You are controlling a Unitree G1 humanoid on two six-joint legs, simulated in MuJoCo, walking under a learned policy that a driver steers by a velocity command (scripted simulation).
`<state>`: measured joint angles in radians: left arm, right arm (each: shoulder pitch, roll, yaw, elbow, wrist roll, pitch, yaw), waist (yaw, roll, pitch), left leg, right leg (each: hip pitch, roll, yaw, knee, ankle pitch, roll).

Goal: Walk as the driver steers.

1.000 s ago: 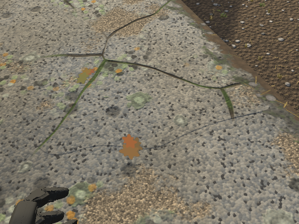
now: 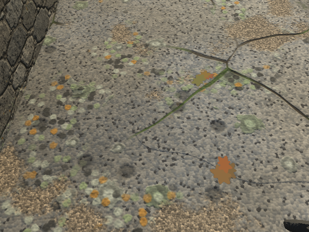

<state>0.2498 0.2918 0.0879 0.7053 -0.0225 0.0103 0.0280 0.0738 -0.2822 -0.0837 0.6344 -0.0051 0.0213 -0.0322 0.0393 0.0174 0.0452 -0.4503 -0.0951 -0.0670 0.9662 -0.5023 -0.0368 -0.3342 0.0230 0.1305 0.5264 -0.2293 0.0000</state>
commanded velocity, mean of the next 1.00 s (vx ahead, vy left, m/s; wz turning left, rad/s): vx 0.00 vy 0.00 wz -0.09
